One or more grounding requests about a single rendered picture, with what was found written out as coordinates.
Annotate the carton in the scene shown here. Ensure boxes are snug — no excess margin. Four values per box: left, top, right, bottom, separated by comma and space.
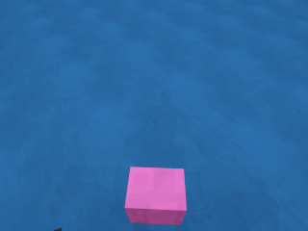
124, 167, 187, 225

